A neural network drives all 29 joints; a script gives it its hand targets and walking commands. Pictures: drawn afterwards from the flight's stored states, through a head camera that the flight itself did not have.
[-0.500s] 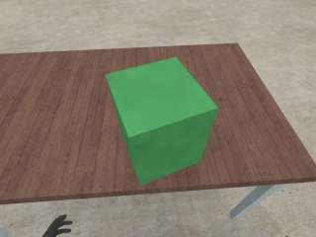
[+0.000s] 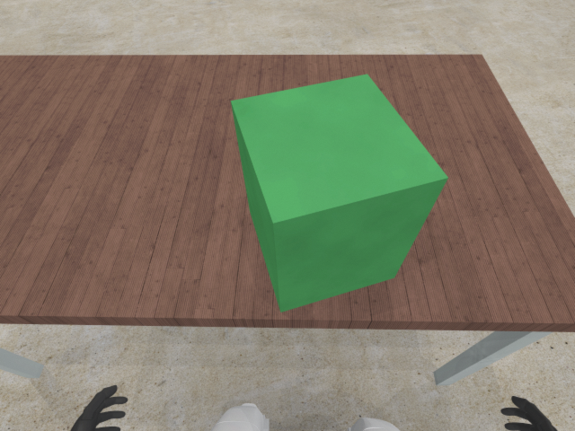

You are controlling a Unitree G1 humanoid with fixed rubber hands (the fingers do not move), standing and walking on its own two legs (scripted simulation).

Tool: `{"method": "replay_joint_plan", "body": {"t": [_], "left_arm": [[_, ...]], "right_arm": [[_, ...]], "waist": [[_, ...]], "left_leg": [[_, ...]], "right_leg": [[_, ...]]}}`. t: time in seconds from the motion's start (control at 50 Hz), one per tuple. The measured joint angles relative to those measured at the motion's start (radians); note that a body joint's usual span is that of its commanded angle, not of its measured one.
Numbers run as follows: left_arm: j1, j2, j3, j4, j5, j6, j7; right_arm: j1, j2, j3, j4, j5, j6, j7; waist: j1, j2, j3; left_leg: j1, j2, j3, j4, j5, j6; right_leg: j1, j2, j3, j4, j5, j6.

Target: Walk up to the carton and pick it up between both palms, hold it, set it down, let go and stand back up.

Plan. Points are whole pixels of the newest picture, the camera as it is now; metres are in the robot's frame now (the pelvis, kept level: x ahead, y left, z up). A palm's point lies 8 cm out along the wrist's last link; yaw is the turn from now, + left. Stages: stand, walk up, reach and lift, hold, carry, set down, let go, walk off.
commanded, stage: walk up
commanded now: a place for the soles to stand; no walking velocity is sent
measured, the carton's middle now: (321, 199) +0.42 -0.03 +0.06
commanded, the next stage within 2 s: reach and lift in 1.58 s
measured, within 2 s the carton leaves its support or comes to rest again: neither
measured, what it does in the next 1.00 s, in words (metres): stands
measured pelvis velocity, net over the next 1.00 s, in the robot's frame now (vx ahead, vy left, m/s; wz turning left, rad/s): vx -0.03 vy -0.02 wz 0.00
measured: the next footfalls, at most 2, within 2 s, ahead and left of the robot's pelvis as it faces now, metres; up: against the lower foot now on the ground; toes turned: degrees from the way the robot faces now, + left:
none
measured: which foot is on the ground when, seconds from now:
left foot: down 0.00-1.00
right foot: down 0.00-1.00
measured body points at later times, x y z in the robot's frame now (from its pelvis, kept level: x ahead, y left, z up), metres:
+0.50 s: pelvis -0.04 -0.03 +0.01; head +0.00 -0.04 +0.46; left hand +0.03 +0.28 -0.11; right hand +0.08 -0.34 -0.11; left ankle +0.00 +0.11 -0.72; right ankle -0.06 -0.15 -0.72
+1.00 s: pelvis -0.03 -0.02 +0.03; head -0.03 -0.02 +0.48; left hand +0.07 +0.29 -0.10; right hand +0.07 -0.33 -0.09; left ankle +0.00 +0.11 -0.72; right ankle -0.06 -0.15 -0.72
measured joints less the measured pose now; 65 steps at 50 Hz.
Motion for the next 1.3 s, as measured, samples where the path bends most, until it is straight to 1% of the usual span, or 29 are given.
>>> {"method": "replay_joint_plan", "body": {"t": [0.02, 0.04, 0.08, 0.1, 0.14, 0.16, 0.2, 0.22, 0.24, 0.26, 0.28, 0.3, 0.32, 0.34, 0.36, 0.4, 0.42, 0.46, 0.48, 0.52, 0.56, 0.64, 0.76, 0.96, 1.3], "left_arm": [[-0.002, 0.003, 0.001, -0.003, -0.001, 0.002, 0.0], [-0.003, 0.007, 0.003, -0.006, -0.002, 0.005, 0.0], [-0.007, 0.014, 0.006, -0.006, -0.002, 0.011, -0.001], [-0.004, 0.019, 0.008, -0.008, -0.003, 0.012, -0.002], [0.012, 0.026, 0.011, -0.011, -0.006, 0.006, -0.002], [0.022, 0.028, 0.013, -0.008, -0.006, 0.001, -0.003], [0.046, 0.029, 0.017, 0.001, -0.003, -0.013, -0.003], [0.06, 0.027, 0.018, 0.009, 0.0, -0.022, -0.001], [0.066, 0.013, 0.018, 0.024, 0.005, -0.029, 0.003], [0.077, -0.003, 0.014, 0.035, 0.014, -0.034, 0.006], [0.095, -0.011, 0.009, 0.041, 0.024, -0.039, 0.007], [0.113, -0.014, 0.004, 0.045, 0.03, -0.042, 0.006], [0.128, -0.017, 0.0, 0.049, 0.032, -0.044, 0.006], [0.139, -0.021, -0.004, 0.053, 0.029, -0.047, 0.008], [0.146, -0.025, -0.008, 0.055, 0.026, -0.052, 0.01], [0.146, -0.029, -0.018, 0.057, 0.018, -0.06, 0.016], [0.137, -0.028, -0.021, 0.058, 0.013, -0.062, 0.017], [0.11, -0.023, -0.024, 0.051, 0.001, -0.065, 0.02], [0.103, -0.025, -0.025, 0.047, -0.001, -0.068, 0.021], [0.089, -0.033, -0.03, 0.053, 0.003, -0.074, 0.021], [0.079, -0.036, -0.034, 0.064, 0.006, -0.074, 0.017], [0.054, -0.04, -0.041, 0.085, 0.005, -0.075, 0.013], [0.024, -0.027, -0.037, 0.111, 0.002, -0.077, 0.007], [0.018, -0.024, -0.04, 0.165, 0.001, -0.076, 0.005], [0.022, -0.028, -0.047, 0.203, -0.003, -0.073, 0.013]], "right_arm": [[0.001, 0.003, 0.001, -0.004, -0.003, -0.001, 0.002], [0.004, 0.006, 0.001, -0.008, -0.006, -0.002, 0.003], [0.011, 0.013, 0.001, -0.019, -0.015, -0.006, 0.002], [0.014, 0.015, 0.001, -0.025, -0.018, -0.008, 0.0], [0.009, 0.014, 0.003, -0.035, -0.022, -0.007, -0.006], [0.004, 0.013, 0.001, -0.039, -0.024, -0.007, -0.008], [-0.009, 0.009, -0.002, -0.047, -0.029, -0.003, -0.008], [-0.016, 0.005, -0.004, -0.05, -0.03, 0.001, -0.006], [-0.027, -0.003, -0.009, -0.048, -0.028, 0.007, -0.004], [-0.029, -0.007, -0.013, -0.044, -0.024, 0.013, -0.004], [-0.025, -0.001, -0.013, -0.037, -0.019, 0.018, -0.003], [-0.02, 0.009, -0.01, -0.027, -0.016, 0.022, -0.003], [-0.015, 0.015, -0.007, -0.018, -0.014, 0.022, 0.001], [-0.011, 0.018, -0.006, -0.011, -0.011, 0.02, 0.006], [-0.008, 0.019, -0.006, -0.005, -0.007, 0.016, 0.009], [-0.002, 0.02, -0.006, 0.003, -0.004, 0.003, 0.011], [-0.002, 0.024, -0.006, 0.009, -0.005, -0.005, 0.009], [-0.01, 0.039, -0.001, 0.023, -0.011, -0.012, 0.008], [-0.013, 0.04, 0.003, 0.028, -0.01, -0.013, 0.01], [-0.02, 0.041, 0.007, 0.039, -0.007, -0.01, 0.014], [-0.03, 0.045, 0.011, 0.052, -0.006, -0.006, 0.016], [-0.037, 0.045, 0.014, 0.075, -0.005, -0.007, 0.02], [-0.039, 0.05, 0.026, 0.109, -0.009, -0.014, 0.023], [-0.043, 0.047, 0.034, 0.153, -0.008, -0.023, 0.021], [-0.072, 0.057, 0.033, 0.174, -0.003, -0.018, 0.016]], "waist": [[0.005, -0.004, 0.001], [0.007, -0.005, 0.001], [0.001, 0.0, 0.0], [-0.001, 0.0, -0.001], [-0.002, 0.001, -0.005], [-0.002, 0.001, -0.006], [0.002, 0.003, -0.009], [0.006, 0.007, -0.01], [0.003, 0.038, 0.004], [-0.004, 0.067, 0.011], [-0.003, 0.07, 0.002], [0.006, 0.054, -0.01], [0.015, 0.039, -0.02], [0.019, 0.031, -0.027], [0.017, 0.028, -0.032], [0.011, 0.029, -0.038], [0.006, 0.024, -0.035], [0.015, -0.002, -0.016], [0.017, 0.001, -0.017], [0.012, 0.016, -0.027], [0.007, 0.016, -0.043], [-0.006, 0.018, -0.076], [-0.014, 0.012, -0.108], [-0.012, 0.008, -0.1], [-0.001, 0.011, -0.092]], "left_leg": [[-0.006, -0.002, 0.003, 0.007, 0.0, 0.002], [-0.016, 0.0, 0.002, 0.017, -0.001, 0.006], [-0.035, 0.003, -0.012, 0.028, 0.002, 0.013], [-0.044, 0.005, -0.018, 0.027, 0.007, 0.014], [-0.062, 0.01, -0.023, 0.022, 0.02, 0.011], [-0.071, 0.011, -0.022, 0.02, 0.026, 0.007], [-0.091, 0.018, -0.018, 0.029, 0.031, -0.001], [-0.103, 0.024, -0.017, 0.043, 0.027, -0.007], [-0.105, 0.042, -0.034, 0.061, 0.021, -0.011], [-0.103, 0.053, -0.057, 0.072, 0.009, -0.005], [-0.1, 0.044, -0.068, 0.078, -0.042, 0.009], [-0.091, 0.024, -0.067, 0.09, -0.112, 0.017], [-0.075, 0.008, -0.058, 0.101, -0.155, 0.022], [-0.056, 0.0, -0.046, 0.099, -0.165, 0.026], [-0.032, -0.002, -0.033, 0.078, -0.141, 0.03], [0.038, 0.005, -0.009, -0.022, -0.008, 0.037], [0.063, 0.003, -0.008, -0.066, 0.005, 0.023], [0.083, -0.009, 0.0, -0.095, 0.01, -0.007], [0.083, -0.003, -0.002, -0.095, 0.01, -0.014], [0.085, 0.013, -0.012, -0.095, 0.01, -0.019], [0.098, 0.016, -0.008, -0.115, 0.018, -0.02], [0.126, 0.015, -0.005, -0.16, 0.042, -0.017], [0.149, 0.018, 0.002, -0.22, 0.071, -0.014], [0.177, 0.019, 0.014, -0.28, 0.095, -0.009], [0.211, 0.016, 0.024, -0.314, 0.097, -0.006]], "right_leg": [[-0.01, 0.0, 0.007, 0.015, -0.005, -0.001], [-0.024, 0.012, 0.026, 0.043, -0.028, -0.008], [-0.054, 0.052, 0.078, 0.149, -0.13, -0.017], [-0.069, 0.069, 0.104, 0.201, -0.159, -0.023], [-0.082, 0.083, 0.137, 0.251, -0.177, -0.031], [-0.076, 0.08, 0.144, 0.235, -0.174, -0.032], [-0.035, 0.067, 0.143, 0.122, -0.142, -0.03], [-0.005, 0.065, 0.137, 0.041, -0.099, -0.028], [0.013, 0.084, 0.121, 0.009, -0.053, -0.018], [0.03, 0.102, 0.103, -0.007, -0.033, -0.01], [0.035, 0.102, 0.099, -0.016, -0.029, -0.006], [0.034, 0.092, 0.11, -0.018, -0.03, -0.006], [0.035, 0.08, 0.122, -0.022, -0.03, -0.008], [0.039, 0.071, 0.128, -0.031, -0.028, -0.008], [0.043, 0.065, 0.127, -0.041, -0.024, -0.007], [0.044, 0.06, 0.118, -0.045, -0.022, -0.003], [0.041, 0.055, 0.114, -0.037, -0.026, 0.0], [0.047, 0.039, 0.119, -0.037, -0.023, 0.003], [0.054, 0.045, 0.117, -0.053, -0.011, 0.01], [0.076, 0.062, 0.108, -0.096, 0.013, 0.003], [0.09, 0.065, 0.111, -0.121, 0.028, -0.002], [0.118, 0.063, 0.114, -0.169, 0.052, 0.002], [0.144, 0.065, 0.12, -0.242, 0.092, 0.006], [0.177, 0.064, 0.13, -0.323, 0.132, 0.014], [0.209, 0.06, 0.138, -0.361, 0.138, 0.019]]}}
